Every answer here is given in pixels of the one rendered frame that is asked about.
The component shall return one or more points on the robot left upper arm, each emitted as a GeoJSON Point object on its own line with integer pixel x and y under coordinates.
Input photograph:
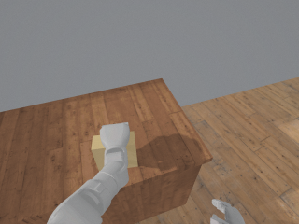
{"type": "Point", "coordinates": [77, 211]}

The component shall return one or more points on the robot left hand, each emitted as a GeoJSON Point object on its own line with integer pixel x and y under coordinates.
{"type": "Point", "coordinates": [117, 134]}

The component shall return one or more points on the robot left forearm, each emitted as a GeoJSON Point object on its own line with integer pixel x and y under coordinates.
{"type": "Point", "coordinates": [100, 190]}

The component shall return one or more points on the table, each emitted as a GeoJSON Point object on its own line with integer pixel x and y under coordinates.
{"type": "Point", "coordinates": [46, 153]}

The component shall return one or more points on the sponge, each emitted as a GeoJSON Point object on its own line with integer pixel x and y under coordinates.
{"type": "Point", "coordinates": [98, 151]}

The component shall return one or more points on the robot right hand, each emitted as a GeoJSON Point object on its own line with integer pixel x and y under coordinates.
{"type": "Point", "coordinates": [231, 214]}

